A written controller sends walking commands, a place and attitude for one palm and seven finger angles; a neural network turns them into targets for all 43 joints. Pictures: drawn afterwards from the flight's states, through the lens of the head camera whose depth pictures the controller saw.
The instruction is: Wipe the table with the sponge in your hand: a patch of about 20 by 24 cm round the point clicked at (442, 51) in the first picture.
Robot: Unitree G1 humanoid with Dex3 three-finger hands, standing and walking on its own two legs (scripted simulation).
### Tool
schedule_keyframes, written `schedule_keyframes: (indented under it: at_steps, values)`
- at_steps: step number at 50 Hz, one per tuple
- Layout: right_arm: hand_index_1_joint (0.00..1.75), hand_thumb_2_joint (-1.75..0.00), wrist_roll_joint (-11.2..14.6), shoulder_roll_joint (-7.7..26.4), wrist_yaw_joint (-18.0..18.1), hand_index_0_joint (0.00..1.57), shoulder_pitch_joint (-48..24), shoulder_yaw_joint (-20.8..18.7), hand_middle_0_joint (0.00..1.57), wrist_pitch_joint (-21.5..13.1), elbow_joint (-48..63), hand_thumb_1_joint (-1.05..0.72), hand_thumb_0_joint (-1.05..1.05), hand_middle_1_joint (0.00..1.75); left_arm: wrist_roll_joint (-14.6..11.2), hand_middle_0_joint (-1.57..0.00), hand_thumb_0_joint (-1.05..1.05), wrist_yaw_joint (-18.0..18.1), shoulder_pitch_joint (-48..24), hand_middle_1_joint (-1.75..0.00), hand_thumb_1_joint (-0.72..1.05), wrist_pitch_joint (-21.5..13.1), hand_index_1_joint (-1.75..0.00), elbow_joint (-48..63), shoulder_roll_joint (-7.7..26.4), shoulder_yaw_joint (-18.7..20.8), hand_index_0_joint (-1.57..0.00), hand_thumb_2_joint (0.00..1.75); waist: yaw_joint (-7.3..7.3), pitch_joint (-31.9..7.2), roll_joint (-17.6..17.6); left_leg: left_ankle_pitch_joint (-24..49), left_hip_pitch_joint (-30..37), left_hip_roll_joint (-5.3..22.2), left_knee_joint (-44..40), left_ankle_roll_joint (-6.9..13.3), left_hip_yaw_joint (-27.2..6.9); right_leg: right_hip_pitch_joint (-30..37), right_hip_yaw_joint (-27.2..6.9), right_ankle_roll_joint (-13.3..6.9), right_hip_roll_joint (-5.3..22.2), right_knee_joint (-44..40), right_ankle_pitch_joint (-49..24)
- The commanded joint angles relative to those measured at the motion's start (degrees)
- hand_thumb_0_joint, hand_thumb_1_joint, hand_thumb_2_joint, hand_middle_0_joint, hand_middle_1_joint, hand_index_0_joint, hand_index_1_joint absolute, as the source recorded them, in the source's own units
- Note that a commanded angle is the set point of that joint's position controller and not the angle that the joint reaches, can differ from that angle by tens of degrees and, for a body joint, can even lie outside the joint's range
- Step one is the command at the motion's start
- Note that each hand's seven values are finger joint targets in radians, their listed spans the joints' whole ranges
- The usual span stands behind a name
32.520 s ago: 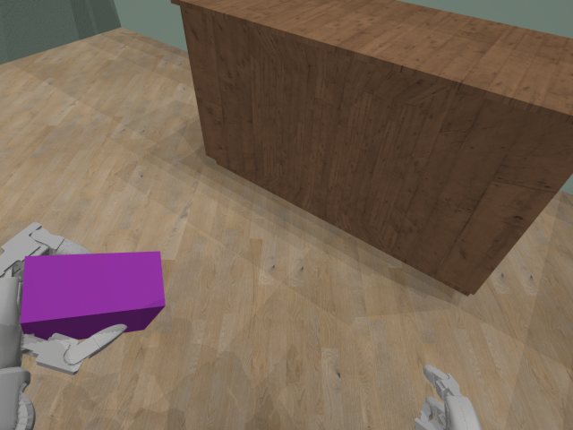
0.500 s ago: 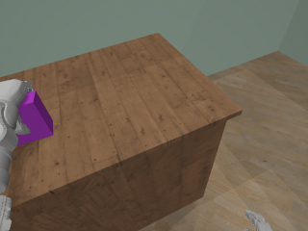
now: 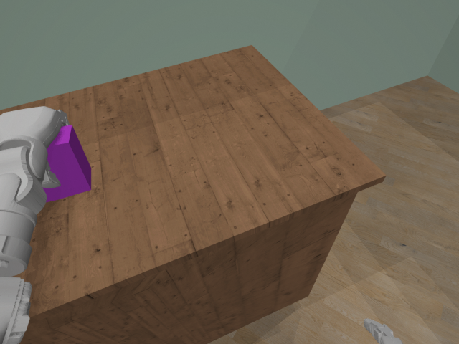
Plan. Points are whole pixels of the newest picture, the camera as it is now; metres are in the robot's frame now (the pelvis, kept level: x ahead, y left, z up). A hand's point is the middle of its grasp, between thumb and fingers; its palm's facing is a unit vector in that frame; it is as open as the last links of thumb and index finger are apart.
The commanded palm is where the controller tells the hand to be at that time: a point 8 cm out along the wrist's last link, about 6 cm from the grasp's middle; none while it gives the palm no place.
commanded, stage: slide across to the middle lane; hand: left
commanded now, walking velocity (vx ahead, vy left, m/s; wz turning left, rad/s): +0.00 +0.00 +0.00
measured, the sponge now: (53, 173) +0.36 +0.36 +0.11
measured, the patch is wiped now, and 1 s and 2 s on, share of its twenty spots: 0.65 0.80 1.00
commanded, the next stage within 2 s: wipe back along the middle lane in 0.58 s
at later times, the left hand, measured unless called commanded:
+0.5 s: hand (83, 136) +0.41 +0.30 +0.16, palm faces +0.03 +0.00 -1.00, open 10.1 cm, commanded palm +0.38 +0.29 +0.22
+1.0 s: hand (101, 142) +0.39 +0.26 +0.16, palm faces +0.09 -0.01 -1.00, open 10.2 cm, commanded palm +0.35 +0.25 +0.20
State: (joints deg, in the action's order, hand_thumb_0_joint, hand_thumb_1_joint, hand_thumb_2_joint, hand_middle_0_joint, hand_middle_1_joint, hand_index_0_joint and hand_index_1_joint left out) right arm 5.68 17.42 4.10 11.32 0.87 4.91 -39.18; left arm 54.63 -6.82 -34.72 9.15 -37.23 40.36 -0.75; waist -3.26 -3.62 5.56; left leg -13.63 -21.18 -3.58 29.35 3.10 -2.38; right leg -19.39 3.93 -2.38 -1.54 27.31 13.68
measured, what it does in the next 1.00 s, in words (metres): stands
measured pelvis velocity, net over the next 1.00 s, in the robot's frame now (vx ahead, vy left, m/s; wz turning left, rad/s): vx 0.03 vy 0.00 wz -0.01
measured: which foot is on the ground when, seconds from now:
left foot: down 0.00-1.00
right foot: down 0.00-1.00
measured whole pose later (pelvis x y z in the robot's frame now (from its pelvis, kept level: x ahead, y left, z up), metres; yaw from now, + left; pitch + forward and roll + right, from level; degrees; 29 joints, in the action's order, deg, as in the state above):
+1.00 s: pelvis +0.03 +0.00 +0.00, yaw -1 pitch +3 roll +0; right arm 5.0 16.3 0.4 4.9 2.9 5.4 -37.6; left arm 53.4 -4.4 -26.1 29.0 -12.1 28.7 -9.7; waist -4.6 -3.8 6.6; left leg -14.8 -14.6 -4.1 26.1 3.2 -1.6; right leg -14.0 2.8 -2.0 -1.0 26.1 15.6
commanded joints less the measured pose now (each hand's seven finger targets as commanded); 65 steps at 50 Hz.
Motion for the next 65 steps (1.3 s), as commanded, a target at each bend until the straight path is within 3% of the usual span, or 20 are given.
schedule_keyframes:
  at_steps: [1,5,10,17,19,20,21,23,24,29,31,41,44,45,49,54,55,58,59,65]
  values:
    - [0.30,-0.90,-0.13,7.09,0.25,0.20,-4.73,-2.51,0.20,-2.65,7.50,-0.90,0.00,0.30,-2.81,-1.20,0.00,2.10,-15.36,-1.60,0.10,-0.73,-1.60,10.15,6.10,0.93,-1.20,1.30,2.74,-11.07,-6.64,8.86,8.71,1.79,-3.32,0.74,-3.07,3.73,-3.00,-1.13,1.28,-5.00,-7.24]
    - [0.30,-0.90,0.07,6.53,0.36,0.20,-6.23,-2.09,0.20,-3.71,7.02,-0.90,0.00,0.30,-3.46,-1.20,0.00,2.68,-20.88,-1.60,0.10,0.96,-1.60,13.29,2.91,-2.84,-1.20,1.30,3.46,-10.03,-4.19,6.34,10.98,1.92,-4.84,0.39,-4.47,1.83,-2.66,-1.47,1.10,-5.12,-4.72]
    - [0.30,-0.90,-0.14,6.21,0.05,0.20,-6.96,-1.80,0.20,-4.83,6.89,-0.90,0.00,0.30,-3.08,-1.20,0.00,2.91,-22.58,-1.60,0.10,4.00,-1.60,15.29,1.89,-3.97,-1.20,1.30,2.71,-12.56,-4.00,10.41,12.73,1.59,-4.55,-0.10,-4.68,4.34,-2.35,-2.01,1.21,-4.59,-7.42]
    - [0.30,-0.90,-0.75,6.00,-1.40,0.20,-9.06,-1.12,0.20,-4.27,7.93,-0.90,0.00,0.30,-1.26,-1.20,0.00,2.47,-21.93,-1.60,0.10,9.02,-1.60,20.00,4.26,-1.75,-1.20,1.30,1.22,-15.91,-3.95,19.09,13.81,1.66,-3.82,-1.13,-3.67,8.80,-1.91,-2.25,1.47,-3.64,-14.24]
    - [0.30,-0.90,-0.83,5.86,-1.64,0.20,-10.64,-0.54,0.20,-4.27,8.77,-0.90,0.00,0.30,-0.88,-1.20,0.00,2.59,-22.73,-1.60,0.10,10.17,-1.60,22.14,7.13,0.96,-1.20,1.30,0.20,-16.97,-3.22,22.25,13.44,1.67,-4.10,-1.38,-3.75,10.54,-2.12,-2.64,1.31,-3.24,-16.28]
    - [0.30,-0.90,-1.10,5.65,-1.84,0.20,-10.33,-0.72,0.20,-4.25,8.93,-0.90,0.00,0.30,-0.72,-1.20,0.00,2.55,-22.55,-1.60,0.10,10.78,-1.60,23.34,5.55,-0.39,-1.20,1.30,0.31,-18.16,-3.31,24.43,14.52,1.63,-3.41,-1.47,-3.38,11.38,-1.97,-2.43,1.51,-2.80,-18.05]
    - [0.30,-0.90,-1.17,5.75,-2.08,0.20,-10.41,-0.77,0.20,-3.98,8.80,-0.90,0.00,0.30,-0.32,-1.20,0.00,2.82,-20.53,-1.60,0.10,11.69,-1.60,22.96,8.28,2.41,-1.20,1.30,-0.33,-17.85,-3.60,24.88,13.98,1.87,-3.76,-1.66,-3.25,11.83,-1.86,-2.33,1.51,-2.94,-18.06]
    - [0.30,-0.90,-1.20,5.36,-2.31,0.20,-11.23,-0.48,0.20,-3.64,9.30,-0.90,0.00,0.30,0.12,-1.20,0.00,2.57,-21.32,-1.60,0.10,13.03,-1.60,23.80,5.20,-0.40,-1.20,1.30,0.08,-16.74,-2.72,24.79,13.70,1.79,-3.85,-1.83,-2.80,11.16,-1.84,-2.22,1.53,-3.03,-17.93]
    - [0.30,-0.90,-1.09,5.42,-2.37,0.20,-11.87,-0.25,0.20,-3.89,9.44,-0.90,0.00,0.30,-0.29,-1.20,0.00,2.64,-21.01,-1.60,0.10,13.39,-1.60,24.00,6.81,1.61,-1.20,1.30,-0.48,-17.34,-2.53,25.58,13.87,1.92,-4.09,-1.85,-3.13,11.62,-2.02,-2.60,1.29,-2.95,-17.99]
    - [0.30,-0.90,-1.01,5.14,-2.45,0.20,-12.60,-0.24,0.20,-3.93,9.89,-0.90,0.00,0.30,-0.39,-1.20,0.00,1.77,-21.11,-1.60,0.10,15.12,-1.60,25.95,2.94,-1.56,-1.20,1.30,-0.07,-19.23,-3.08,28.78,15.69,1.93,-3.17,-1.78,-2.90,11.52,-2.07,-2.39,1.35,-2.59,-20.34]
    - [0.30,-0.90,-1.00,5.08,-2.66,0.20,-11.75,-0.46,0.20,-3.87,9.54,-0.90,0.00,0.30,-0.17,-1.20,0.00,1.51,-22.69,-1.60,0.10,15.53,-1.60,26.67,-0.67,-5.36,-1.20,1.30,0.97,-19.09,-2.34,29.85,17.03,2.11,-2.50,-2.12,-3.38,9.79,-1.70,-2.11,1.39,-2.38,-19.57]
    - [0.30,-0.90,-0.86,4.83,-3.01,0.20,-13.23,-0.36,0.20,-3.45,9.91,-0.90,0.00,0.30,-0.87,-1.20,0.00,1.80,-16.35,-1.60,0.10,17.72,-1.60,28.42,-4.13,-6.48,-1.20,1.30,-0.12,-18.45,-4.73,27.11,15.81,2.17,-3.04,-1.95,-3.30,10.77,-1.40,-2.10,1.32,-1.95,-18.65]
    - [0.30,-0.90,-1.07,5.06,-3.34,0.20,-15.12,-0.27,0.20,-2.93,10.67,-0.90,0.00,0.30,-1.60,-1.20,0.00,2.22,-9.31,-1.60,0.10,18.97,-1.60,30.96,-0.98,-2.14,-1.20,1.30,-1.79,-18.67,-5.11,27.73,14.64,2.18,-3.23,-1.59,-2.41,13.75,-2.26,-2.14,1.43,-1.91,-21.74]
    - [0.30,-0.90,-1.01,4.67,-3.50,0.20,-15.06,-0.15,0.20,-2.75,10.89,-0.90,0.00,0.30,-1.92,-1.20,0.00,2.13,-8.25,-1.60,0.10,19.33,-1.60,31.80,-3.29,-4.09,-1.20,1.30,-1.37,-17.54,-5.99,28.39,14.12,2.12,-3.15,-1.70,-2.27,13.88,-1.60,-1.83,1.50,-1.59,-22.25]
    - [0.30,-0.90,-0.52,4.53,-3.81,0.20,-17.39,0.18,0.20,-2.24,11.46,-0.90,0.00,0.30,-2.60,-1.20,0.00,2.49,-5.59,-1.60,0.10,21.45,-1.60,34.26,-3.48,-3.45,-1.20,1.30,-1.70,-14.07,-6.54,22.40,12.44,2.37,-4.48,-1.38,-1.95,12.29,-1.95,-1.85,1.20,-2.23,-18.38]
    - [0.30,-0.90,-0.27,4.29,-3.57,0.20,-19.38,0.50,0.20,-2.00,11.85,-0.90,0.00,0.30,-2.22,-1.20,0.00,2.49,-2.93,-1.60,0.10,24.12,-1.60,36.26,-4.42,-4.68,-1.20,1.30,-1.95,-14.02,-6.84,19.14,12.15,2.12,-4.65,-1.01,-1.27,12.64,-2.86,-1.89,1.08,-2.20,-17.19]
    - [0.30,-0.90,-0.31,4.11,-3.42,0.20,-19.19,0.50,0.20,-2.03,12.01,-0.90,0.00,0.30,-2.41,-1.20,0.00,2.32,-2.12,-1.60,0.10,24.58,-1.60,36.08,-6.62,-6.80,-1.20,1.30,-1.62,-13.93,-6.61,18.50,12.04,1.88,-4.51,-0.89,-0.93,12.72,-2.32,-1.60,1.28,-2.06,-16.70]
    - [0.30,-0.90,-0.26,4.35,-3.15,0.20,-19.15,0.66,0.20,-1.54,11.52,-0.90,0.00,0.30,-2.07,-1.20,0.00,1.90,-0.98,-1.60,0.10,25.81,-1.60,34.50,-5.21,-5.89,-1.20,1.30,-1.38,-12.22,-8.86,16.13,10.38,1.75,-4.53,-0.66,-0.20,13.00,-2.91,-1.21,1.39,-2.54,-17.16]
    - [0.30,-0.90,-0.13,4.36,-2.97,0.20,-20.63,0.88,0.20,-1.51,11.73,-0.90,0.00,0.30,-2.14,-1.20,0.00,1.68,-0.33,-1.60,0.10,26.21,-1.60,35.26,-3.85,-4.73,-1.20,1.30,-1.85,-12.25,-6.91,15.58,10.74,1.94,-4.90,-0.62,-0.38,12.75,-3.58,-1.58,1.23,-2.64,-16.22]
    - [0.30,-0.90,-0.07,3.91,-2.69,0.20,-20.17,1.03,0.20,-1.78,12.62,-0.90,0.00,0.30,-2.41,-1.20,0.00,0.51,2.73,-1.60,0.10,26.34,-1.60,35.38,-6.89,-7.28,-1.20,1.30,-1.61,-12.41,-7.11,15.24,10.29,1.59,-3.91,-0.20,0.10,13.64,-3.57,-1.26,1.47,-2.14,-17.12]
